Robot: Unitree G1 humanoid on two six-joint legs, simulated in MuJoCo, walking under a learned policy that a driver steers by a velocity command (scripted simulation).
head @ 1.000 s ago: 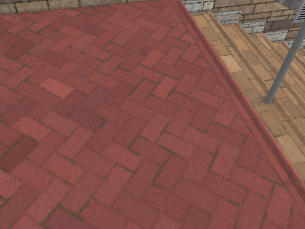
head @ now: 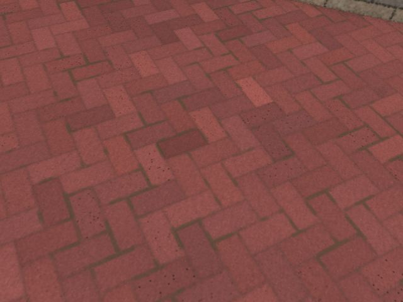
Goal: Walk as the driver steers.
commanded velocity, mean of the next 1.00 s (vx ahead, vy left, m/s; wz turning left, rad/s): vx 0.13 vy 0.00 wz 0.04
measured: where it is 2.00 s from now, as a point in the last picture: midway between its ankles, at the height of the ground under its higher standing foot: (218, 258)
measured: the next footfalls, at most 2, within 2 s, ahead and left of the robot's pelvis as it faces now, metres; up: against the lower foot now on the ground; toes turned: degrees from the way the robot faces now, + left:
right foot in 0.32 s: +0.01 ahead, -0.11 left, +0.00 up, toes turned +2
right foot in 1.30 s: +0.40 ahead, -0.06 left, +0.00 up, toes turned -14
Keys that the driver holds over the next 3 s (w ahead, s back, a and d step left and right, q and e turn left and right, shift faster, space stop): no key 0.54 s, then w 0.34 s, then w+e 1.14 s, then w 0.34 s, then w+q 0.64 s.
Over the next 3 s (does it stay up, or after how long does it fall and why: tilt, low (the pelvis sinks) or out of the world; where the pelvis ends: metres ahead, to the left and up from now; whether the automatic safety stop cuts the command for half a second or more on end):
stays up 1.05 -0.37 -0.01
